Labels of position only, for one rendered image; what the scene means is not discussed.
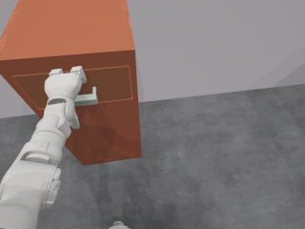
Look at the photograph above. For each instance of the cabinet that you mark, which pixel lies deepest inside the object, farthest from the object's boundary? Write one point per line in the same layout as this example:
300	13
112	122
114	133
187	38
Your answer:
45	35

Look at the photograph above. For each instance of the robot left shin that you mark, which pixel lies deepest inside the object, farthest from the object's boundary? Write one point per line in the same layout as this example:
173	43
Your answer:
118	223

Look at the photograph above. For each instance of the left robot hand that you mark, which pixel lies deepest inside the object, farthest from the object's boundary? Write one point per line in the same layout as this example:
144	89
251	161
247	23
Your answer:
66	84

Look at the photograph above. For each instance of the robot left upper arm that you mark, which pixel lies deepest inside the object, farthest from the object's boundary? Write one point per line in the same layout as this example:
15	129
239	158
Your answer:
30	188

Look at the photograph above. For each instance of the drawer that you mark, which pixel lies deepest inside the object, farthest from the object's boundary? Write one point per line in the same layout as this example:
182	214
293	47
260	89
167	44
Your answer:
112	83

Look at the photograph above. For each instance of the handle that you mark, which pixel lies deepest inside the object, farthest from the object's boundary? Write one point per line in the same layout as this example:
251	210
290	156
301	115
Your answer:
86	99

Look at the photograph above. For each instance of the left robot forearm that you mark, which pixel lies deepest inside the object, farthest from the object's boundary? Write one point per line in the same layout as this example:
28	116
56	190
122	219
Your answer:
49	138

